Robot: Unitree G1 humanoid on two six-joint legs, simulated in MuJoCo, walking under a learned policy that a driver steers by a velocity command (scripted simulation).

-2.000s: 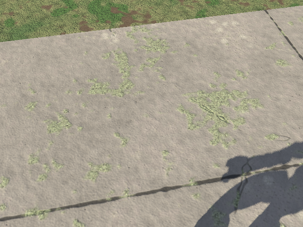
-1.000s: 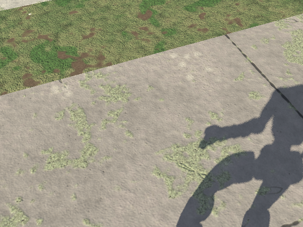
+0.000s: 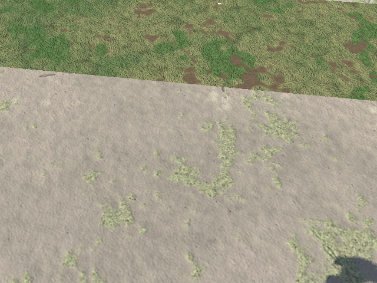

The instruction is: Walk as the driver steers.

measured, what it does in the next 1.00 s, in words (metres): lifts its left foot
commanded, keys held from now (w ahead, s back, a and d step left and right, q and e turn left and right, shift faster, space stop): no key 0.64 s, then w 0.36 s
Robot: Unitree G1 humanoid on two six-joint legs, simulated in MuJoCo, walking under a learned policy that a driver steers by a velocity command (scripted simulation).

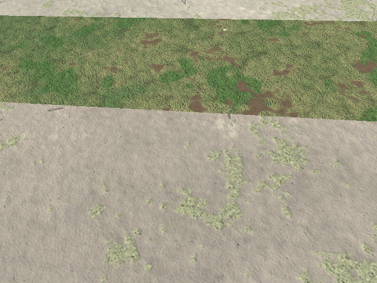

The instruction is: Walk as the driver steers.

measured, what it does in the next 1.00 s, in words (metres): walks ahead: left foot, then right foot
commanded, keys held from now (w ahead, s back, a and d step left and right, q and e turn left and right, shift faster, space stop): w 1.00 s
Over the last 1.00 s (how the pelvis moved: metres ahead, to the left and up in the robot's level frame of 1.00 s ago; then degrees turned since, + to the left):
0.07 -0.03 0.01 0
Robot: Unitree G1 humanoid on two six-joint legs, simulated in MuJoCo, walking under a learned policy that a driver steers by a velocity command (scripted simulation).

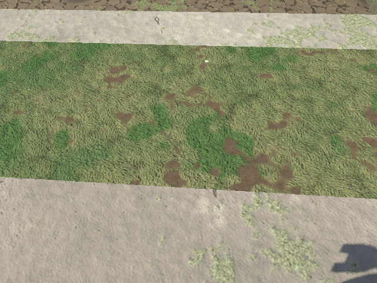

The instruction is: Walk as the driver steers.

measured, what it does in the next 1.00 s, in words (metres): walks ahead, turning right: left foot, then right foot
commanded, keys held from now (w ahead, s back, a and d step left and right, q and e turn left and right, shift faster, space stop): w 0.22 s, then w+e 0.34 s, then e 0.28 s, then no key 0.16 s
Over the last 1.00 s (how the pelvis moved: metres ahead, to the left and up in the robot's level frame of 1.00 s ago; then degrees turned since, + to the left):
0.55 -0.03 -0.01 0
